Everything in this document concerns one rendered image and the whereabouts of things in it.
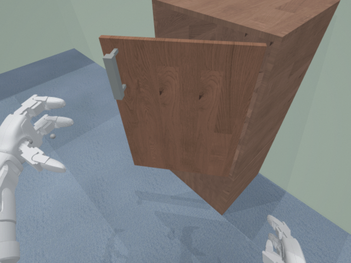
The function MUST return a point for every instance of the handle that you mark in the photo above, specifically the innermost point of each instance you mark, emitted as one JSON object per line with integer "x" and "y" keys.
{"x": 113, "y": 75}

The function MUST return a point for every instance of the left robot forearm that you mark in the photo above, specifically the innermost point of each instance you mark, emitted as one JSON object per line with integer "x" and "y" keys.
{"x": 10, "y": 169}

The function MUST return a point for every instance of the left robot hand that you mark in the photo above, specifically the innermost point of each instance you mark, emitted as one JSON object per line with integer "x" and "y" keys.
{"x": 16, "y": 130}

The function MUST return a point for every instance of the right robot hand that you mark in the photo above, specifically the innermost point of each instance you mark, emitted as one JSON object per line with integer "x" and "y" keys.
{"x": 287, "y": 248}

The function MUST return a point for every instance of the cupboard door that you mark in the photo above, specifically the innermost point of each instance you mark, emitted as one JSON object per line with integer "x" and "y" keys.
{"x": 186, "y": 100}

